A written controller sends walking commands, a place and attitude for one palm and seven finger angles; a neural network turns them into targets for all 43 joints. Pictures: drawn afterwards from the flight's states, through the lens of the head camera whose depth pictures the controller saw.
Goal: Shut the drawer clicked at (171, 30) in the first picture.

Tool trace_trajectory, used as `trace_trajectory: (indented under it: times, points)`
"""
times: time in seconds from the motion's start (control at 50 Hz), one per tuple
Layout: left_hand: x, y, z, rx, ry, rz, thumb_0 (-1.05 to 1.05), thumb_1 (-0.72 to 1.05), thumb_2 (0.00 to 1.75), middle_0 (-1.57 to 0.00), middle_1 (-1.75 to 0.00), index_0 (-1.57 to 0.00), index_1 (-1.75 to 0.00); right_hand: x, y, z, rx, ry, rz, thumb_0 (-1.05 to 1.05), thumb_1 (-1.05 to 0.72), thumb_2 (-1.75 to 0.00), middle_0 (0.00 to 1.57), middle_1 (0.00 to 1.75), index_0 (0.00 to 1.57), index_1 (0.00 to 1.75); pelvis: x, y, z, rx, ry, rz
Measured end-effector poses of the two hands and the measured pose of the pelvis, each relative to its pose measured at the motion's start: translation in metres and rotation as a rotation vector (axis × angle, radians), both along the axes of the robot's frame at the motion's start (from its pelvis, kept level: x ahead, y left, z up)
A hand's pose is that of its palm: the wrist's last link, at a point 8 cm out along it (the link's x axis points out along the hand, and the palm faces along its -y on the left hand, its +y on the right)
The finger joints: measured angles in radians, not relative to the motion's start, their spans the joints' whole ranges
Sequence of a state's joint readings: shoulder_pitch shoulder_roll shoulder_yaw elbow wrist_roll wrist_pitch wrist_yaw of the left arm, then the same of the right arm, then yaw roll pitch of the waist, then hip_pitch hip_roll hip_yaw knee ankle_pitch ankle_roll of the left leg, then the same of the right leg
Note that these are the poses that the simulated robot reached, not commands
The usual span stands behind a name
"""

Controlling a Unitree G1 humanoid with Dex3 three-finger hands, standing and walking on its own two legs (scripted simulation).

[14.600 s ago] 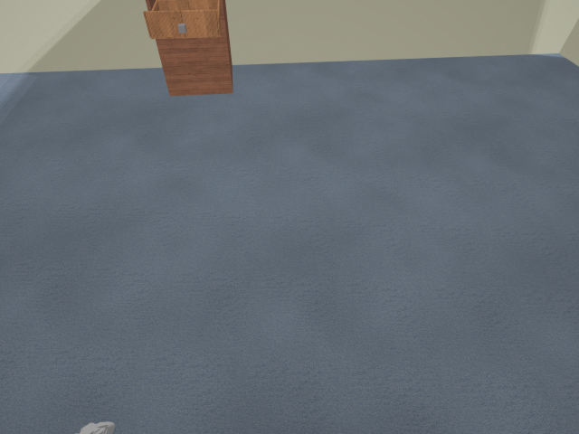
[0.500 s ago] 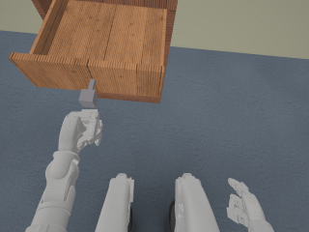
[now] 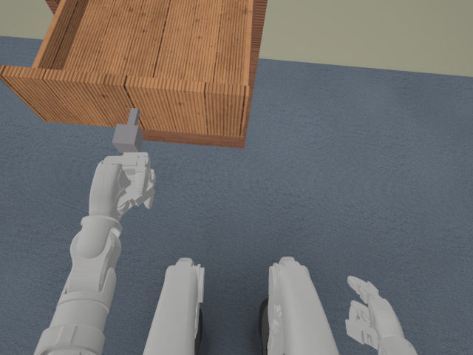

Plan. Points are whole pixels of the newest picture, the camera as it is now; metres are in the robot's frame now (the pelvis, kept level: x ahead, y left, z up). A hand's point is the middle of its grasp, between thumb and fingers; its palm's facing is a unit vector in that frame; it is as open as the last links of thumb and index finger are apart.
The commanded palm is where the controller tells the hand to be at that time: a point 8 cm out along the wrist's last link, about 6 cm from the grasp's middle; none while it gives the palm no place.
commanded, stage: bring the fist close to the handle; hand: left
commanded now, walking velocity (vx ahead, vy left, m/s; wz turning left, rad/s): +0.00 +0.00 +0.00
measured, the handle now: (130, 129) +0.48 +0.20 +0.00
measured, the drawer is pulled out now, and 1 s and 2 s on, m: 0.23 0.17 0.05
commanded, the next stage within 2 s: push the drawer shut in 0.04 s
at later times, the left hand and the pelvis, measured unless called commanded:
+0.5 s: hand (151, 168) +0.41 +0.15 -0.01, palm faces -0.08 -1.00 -0.04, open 3.4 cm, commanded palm +0.41 +0.20 +0.00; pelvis +0.00 +0.00 +0.00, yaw +0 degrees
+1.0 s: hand (157, 138) +0.46 +0.15 -0.01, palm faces -0.06 -1.00 -0.05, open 3.5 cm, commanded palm +0.46 +0.19 +0.00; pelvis -0.02 +0.01 -0.01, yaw +0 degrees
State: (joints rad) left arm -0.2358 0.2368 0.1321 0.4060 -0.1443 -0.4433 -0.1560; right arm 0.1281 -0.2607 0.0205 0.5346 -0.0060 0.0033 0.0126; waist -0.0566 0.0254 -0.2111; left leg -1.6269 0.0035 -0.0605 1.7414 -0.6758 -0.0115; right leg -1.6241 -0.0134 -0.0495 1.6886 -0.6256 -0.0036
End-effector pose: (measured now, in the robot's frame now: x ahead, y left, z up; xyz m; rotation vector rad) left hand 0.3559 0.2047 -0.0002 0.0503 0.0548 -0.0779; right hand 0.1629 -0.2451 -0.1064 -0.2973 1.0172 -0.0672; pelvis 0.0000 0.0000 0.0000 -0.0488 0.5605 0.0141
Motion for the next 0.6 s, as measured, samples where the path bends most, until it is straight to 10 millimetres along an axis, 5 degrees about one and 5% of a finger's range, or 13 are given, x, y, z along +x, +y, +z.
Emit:
trace_trajectory:
  times: [0.34, 0.6]
  points:
    - [0.020, 0.003, -0.003, -0.005, -0.014, -0.002, 0.02, 0.90, 0.90, -1.40, -1.60, -1.40, -1.60, 0.001, -0.005, 0.004, -0.037, 0.001, -0.003, 0.01, -0.90, -0.90, 0.21, 0.30, 0.21, 0.30, 0.001, 0.002, -0.001, -0.008, 0.007, 0.002]
    - [0.040, 0.005, -0.004, -0.004, -0.034, 0.002, 0.02, 0.90, 0.90, -1.40, -1.60, -1.47, -1.60, -0.024, -0.003, -0.004, -0.044, 0.078, -0.016, 0.01, -0.90, -0.90, 0.21, 0.30, 0.21, 0.30, -0.003, 0.005, -0.003, -0.014, 0.013, 0.008]
